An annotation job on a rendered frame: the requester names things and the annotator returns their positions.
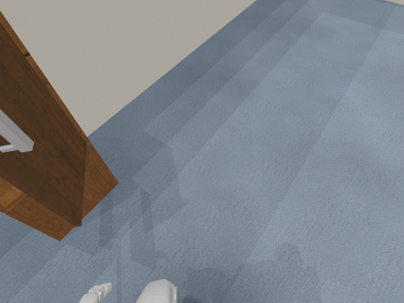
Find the robot left thigh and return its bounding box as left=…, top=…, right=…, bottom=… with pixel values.
left=135, top=280, right=177, bottom=303

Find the cupboard door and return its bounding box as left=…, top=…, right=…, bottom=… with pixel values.
left=0, top=23, right=87, bottom=227

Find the left robot hand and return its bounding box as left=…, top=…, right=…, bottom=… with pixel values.
left=79, top=283, right=112, bottom=303

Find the handle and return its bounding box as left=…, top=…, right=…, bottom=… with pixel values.
left=0, top=109, right=34, bottom=153

